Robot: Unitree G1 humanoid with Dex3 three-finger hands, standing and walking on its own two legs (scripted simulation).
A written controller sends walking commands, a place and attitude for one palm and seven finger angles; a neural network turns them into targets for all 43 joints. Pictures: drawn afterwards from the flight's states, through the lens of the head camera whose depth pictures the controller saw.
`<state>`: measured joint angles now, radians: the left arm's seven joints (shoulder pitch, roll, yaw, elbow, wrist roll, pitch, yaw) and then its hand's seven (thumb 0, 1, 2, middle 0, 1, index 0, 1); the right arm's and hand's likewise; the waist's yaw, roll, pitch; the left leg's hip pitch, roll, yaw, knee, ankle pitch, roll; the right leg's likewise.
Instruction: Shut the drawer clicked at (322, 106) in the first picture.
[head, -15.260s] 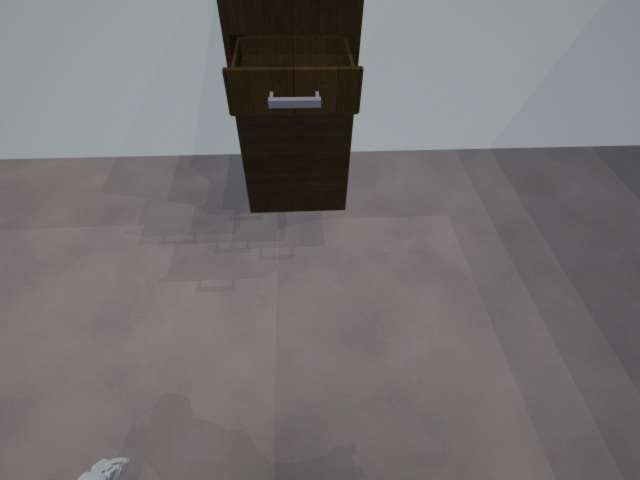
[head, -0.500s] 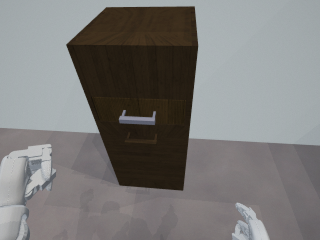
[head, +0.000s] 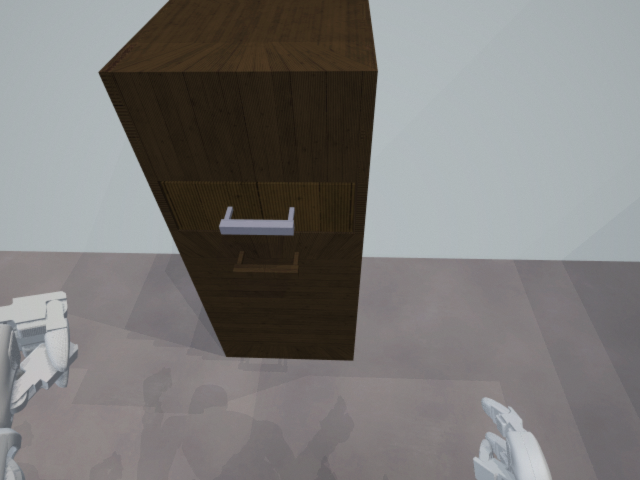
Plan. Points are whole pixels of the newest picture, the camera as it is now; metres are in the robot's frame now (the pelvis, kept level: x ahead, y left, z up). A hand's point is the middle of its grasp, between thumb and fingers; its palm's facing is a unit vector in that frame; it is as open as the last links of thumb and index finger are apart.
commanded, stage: step back with the hand held close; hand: left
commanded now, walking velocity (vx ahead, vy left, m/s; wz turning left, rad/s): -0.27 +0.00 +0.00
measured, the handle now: (258, 219) +0.60 +0.18 -0.07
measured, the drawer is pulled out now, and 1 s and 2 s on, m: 0.00 0.00 0.00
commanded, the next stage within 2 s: stop stepping back and stand still in 1.34 s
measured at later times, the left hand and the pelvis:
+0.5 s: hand (13, 421) +0.14 +0.27 +0.15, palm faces +0.38 -0.79 -0.48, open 3.3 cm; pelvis -0.05 +0.02 -0.01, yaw -1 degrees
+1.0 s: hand out of the picture +0.08 +0.24 +0.15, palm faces +0.36 -0.80 -0.48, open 3.3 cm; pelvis -0.11 +0.01 -0.02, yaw +3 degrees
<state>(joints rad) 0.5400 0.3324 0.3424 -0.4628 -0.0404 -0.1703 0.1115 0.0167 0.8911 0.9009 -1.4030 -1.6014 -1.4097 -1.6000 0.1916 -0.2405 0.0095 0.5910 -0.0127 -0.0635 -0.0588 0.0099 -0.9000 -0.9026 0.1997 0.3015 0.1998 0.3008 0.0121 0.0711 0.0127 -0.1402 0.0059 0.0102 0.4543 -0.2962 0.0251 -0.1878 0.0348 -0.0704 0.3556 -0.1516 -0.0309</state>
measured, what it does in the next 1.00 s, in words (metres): shifts its weight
